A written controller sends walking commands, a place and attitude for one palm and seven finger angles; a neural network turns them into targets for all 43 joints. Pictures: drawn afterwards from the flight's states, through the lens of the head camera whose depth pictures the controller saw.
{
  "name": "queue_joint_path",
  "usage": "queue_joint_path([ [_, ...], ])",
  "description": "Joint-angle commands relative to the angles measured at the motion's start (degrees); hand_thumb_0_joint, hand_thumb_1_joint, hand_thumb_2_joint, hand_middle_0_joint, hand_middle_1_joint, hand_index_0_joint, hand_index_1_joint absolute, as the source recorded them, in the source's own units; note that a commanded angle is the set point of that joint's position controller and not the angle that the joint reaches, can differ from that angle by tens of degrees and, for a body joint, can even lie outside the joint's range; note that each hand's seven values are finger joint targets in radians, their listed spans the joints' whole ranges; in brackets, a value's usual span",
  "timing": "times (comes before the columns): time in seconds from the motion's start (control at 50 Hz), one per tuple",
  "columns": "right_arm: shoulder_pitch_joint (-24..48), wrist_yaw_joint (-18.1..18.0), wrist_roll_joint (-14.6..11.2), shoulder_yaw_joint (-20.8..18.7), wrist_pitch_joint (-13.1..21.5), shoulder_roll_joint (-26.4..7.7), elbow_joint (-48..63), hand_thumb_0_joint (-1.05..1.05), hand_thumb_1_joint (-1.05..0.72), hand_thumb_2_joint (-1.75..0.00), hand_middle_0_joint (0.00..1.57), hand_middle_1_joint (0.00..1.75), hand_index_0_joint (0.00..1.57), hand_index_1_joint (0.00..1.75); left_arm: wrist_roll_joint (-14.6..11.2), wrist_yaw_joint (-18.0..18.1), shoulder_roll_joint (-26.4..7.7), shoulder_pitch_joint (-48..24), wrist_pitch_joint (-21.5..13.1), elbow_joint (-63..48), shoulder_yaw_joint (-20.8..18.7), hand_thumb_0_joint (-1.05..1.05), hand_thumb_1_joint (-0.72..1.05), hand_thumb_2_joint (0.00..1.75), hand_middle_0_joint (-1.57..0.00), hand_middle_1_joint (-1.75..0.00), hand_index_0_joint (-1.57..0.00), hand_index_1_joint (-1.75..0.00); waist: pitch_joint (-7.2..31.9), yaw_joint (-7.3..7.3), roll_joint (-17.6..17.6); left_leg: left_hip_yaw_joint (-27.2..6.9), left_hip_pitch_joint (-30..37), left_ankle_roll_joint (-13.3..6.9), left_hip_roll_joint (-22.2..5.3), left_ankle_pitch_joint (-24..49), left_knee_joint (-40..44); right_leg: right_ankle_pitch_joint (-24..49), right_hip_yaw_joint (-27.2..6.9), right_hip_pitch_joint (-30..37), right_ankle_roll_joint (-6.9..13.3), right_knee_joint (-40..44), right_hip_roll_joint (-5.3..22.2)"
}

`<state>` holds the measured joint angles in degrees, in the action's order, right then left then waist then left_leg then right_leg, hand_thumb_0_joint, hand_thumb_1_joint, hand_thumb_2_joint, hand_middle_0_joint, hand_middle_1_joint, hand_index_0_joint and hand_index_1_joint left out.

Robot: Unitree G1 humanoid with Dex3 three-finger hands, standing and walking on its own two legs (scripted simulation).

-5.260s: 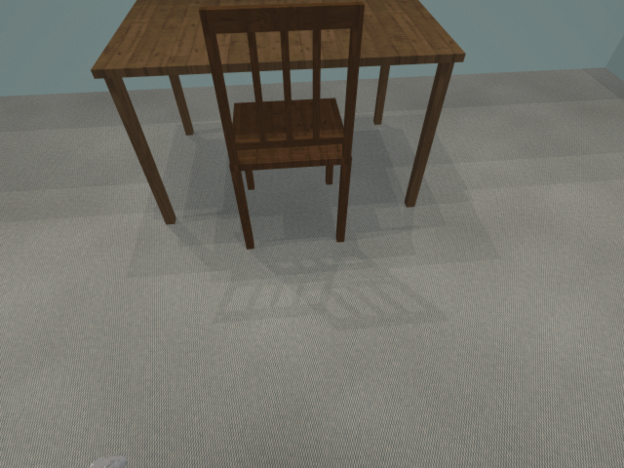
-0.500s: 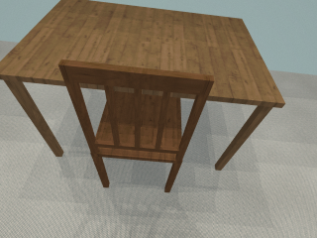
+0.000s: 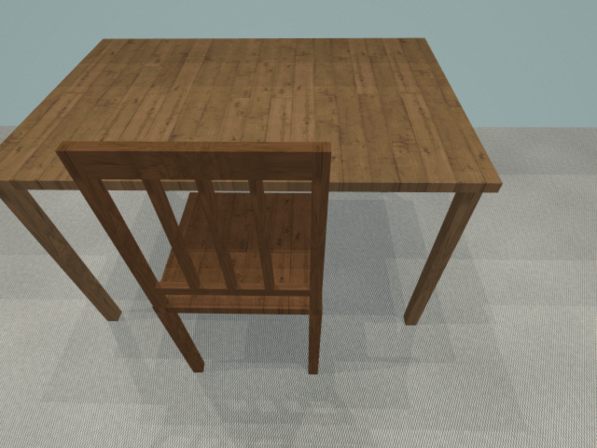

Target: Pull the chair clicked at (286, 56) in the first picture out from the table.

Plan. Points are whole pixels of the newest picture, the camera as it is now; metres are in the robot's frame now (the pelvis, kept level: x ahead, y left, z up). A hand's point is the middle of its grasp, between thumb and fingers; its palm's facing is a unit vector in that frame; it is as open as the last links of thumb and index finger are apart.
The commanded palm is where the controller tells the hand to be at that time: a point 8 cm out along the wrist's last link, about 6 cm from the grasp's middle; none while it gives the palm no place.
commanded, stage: come to a stop and stand still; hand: left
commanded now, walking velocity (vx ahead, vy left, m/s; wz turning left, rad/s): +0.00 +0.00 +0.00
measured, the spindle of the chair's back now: (219, 240) +0.50 +0.17 -0.07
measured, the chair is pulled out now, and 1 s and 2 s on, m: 0.00 0.00 0.00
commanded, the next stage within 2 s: look again from close up in 0.88 s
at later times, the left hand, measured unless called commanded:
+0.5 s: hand out of the picture +0.02 +0.16 -0.18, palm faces +0.06 -0.98 -0.16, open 7.4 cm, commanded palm none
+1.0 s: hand out of the picture +0.04 +0.19 -0.18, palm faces +0.04 -0.98 -0.20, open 7.4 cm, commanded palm none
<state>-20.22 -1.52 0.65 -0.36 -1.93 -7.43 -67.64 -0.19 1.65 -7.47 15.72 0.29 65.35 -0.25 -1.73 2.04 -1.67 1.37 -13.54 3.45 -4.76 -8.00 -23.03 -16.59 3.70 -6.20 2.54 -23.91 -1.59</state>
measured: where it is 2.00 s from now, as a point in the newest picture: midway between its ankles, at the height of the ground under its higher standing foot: outside the picture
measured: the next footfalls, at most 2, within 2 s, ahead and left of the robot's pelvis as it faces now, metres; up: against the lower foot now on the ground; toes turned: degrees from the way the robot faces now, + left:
none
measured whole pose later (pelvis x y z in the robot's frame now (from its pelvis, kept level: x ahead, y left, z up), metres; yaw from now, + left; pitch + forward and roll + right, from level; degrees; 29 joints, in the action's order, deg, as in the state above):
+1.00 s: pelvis +0.05 +0.02 +0.00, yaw +0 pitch +0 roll +1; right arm -14.1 -2.2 0.3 0.4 -0.2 -9.1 -65.2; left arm 0.6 2.3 -8.5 16.1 -0.9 65.3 -0.1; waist -1.7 -0.2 0.5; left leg 2.5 -10.8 1.5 -1.9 -12.7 -24.3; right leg -19.2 3.2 -1.4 -0.1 -20.9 1.4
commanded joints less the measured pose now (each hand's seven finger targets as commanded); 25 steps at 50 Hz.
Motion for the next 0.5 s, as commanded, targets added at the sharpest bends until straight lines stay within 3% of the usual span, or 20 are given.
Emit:
queue_joint_path([
  [0.0, -1.85, -0.58, 0.19, -0.48, 1.58, -3.71, 1.80, 0.00, -0.90, -0.90, 0.20, 0.30, 0.20, 0.30, 0.14, 0.58, -5.47, 3.31, -1.26, -1.25, -1.03, 0.00, 0.90, 0.90, -0.20, -0.30, -0.20, -0.30, -3.66, -1.36, 2.04, -1.97, 4.43, -2.34, -0.88, 3.06, 1.27, 2.32, -7.63, -8.51, 0.01, 9.55, 7.62],
  [0.02, -1.36, -0.65, 0.01, -0.49, 1.60, -3.39, 1.79, 0.00, -0.90, -0.90, 0.20, 0.30, 0.20, 0.30, 0.23, 0.57, -5.28, 3.75, -1.27, -1.09, -1.06, 0.00, 0.90, 0.90, -0.20, -0.30, -0.20, -0.30, -4.80, -1.65, 2.46, -1.80, 4.03, -2.49, -1.02, 2.82, 1.43, 3.12, -7.30, -8.50, -0.13, 9.85, 7.40],
  [0.2, 0.18, -1.22, -0.05, -0.47, 2.17, -3.91, 2.60, 0.00, -0.90, -0.90, 0.20, 0.30, 0.20, 0.30, 0.43, 0.92, -4.41, 6.41, -1.71, 0.01, -1.05, 0.00, 0.90, 0.90, -0.20, -0.30, -0.20, -0.30, -0.50, -1.79, 1.97, -1.26, 6.20, -2.55, -1.36, 8.14, -0.09, 20.03, -5.85, -3.34, -0.87, 6.01, 7.63],
  [0.32, 2.18, -1.39, -0.13, -0.43, 2.07, -4.17, 2.98, 0.00, -0.90, -0.90, 0.20, 0.30, 0.20, 0.30, 0.65, 1.00, -4.41, 6.82, -1.55, 0.19, -1.04, 0.00, 0.90, 0.90, -0.20, -0.30, -0.20, -0.30, -2.11, -2.00, 3.46, -1.08, 6.67, -2.90, -1.39, 8.87, -0.29, 22.81, -5.16, -3.36, -1.28, 5.66, 7.62],
  [0.48, 4.04, -1.41, 0.03, -0.23, 2.23, -5.54, 3.92, 0.00, -0.90, -0.90, 0.20, 0.30, 0.20, 0.30, 0.64, 0.96, -5.50, 6.47, -1.43, -0.07, -1.18, 0.00, 0.90, 0.90, -0.20, -0.30, -0.20, -0.30, -1.53, -2.27, 1.76, -1.24, 7.60, -3.14, -1.26, 11.64, -0.38, 24.97, -4.77, -1.83, -1.42, 5.07, 8.00],
])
